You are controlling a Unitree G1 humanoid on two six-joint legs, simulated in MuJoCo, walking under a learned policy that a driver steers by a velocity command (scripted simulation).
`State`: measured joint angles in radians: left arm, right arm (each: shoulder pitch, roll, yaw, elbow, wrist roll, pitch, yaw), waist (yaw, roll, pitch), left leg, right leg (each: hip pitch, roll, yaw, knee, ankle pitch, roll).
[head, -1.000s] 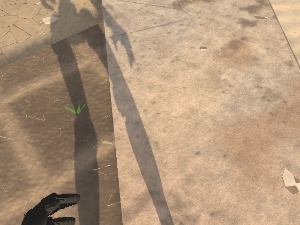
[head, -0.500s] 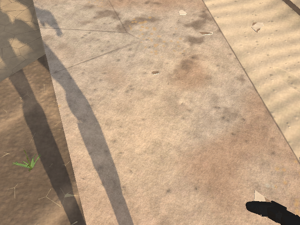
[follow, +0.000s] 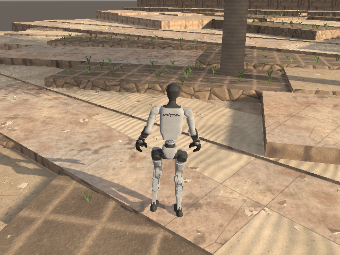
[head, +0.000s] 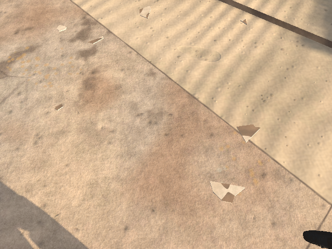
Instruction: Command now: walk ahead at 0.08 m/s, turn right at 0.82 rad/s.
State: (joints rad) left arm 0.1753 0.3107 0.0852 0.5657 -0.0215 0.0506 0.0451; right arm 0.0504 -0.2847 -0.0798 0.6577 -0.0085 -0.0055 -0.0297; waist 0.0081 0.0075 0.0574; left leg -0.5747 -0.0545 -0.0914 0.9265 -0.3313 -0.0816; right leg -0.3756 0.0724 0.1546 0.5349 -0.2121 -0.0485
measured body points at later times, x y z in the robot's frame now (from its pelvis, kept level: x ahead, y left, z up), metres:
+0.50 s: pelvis +0.03 +0.01 -0.01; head +0.07 +0.01 +0.44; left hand +0.14 +0.31 -0.10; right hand +0.27 -0.23 -0.09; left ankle +0.03 +0.12 -0.70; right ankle +0.02 -0.09 -0.74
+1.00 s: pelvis +0.12 +0.17 -0.02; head +0.13 +0.20 +0.42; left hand -0.04 +0.43 -0.15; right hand +0.45 +0.08 -0.08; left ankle +0.08 +0.24 -0.74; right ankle +0.07 -0.05 -0.65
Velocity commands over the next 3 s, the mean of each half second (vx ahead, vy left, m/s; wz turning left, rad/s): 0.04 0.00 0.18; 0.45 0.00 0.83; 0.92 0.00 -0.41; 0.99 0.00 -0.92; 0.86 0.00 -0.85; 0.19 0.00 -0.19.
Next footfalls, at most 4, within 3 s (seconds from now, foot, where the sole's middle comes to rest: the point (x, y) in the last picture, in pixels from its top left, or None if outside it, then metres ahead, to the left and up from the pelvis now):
0.14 left None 0.10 0.13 -0.78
0.92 left None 0.11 0.26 -0.77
1.40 right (78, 222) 0.52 0.43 -0.77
1.80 left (27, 149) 0.87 0.74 -0.77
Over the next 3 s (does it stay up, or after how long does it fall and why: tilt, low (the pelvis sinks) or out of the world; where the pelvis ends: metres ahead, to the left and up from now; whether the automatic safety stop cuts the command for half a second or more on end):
stays up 1.50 0.44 -0.01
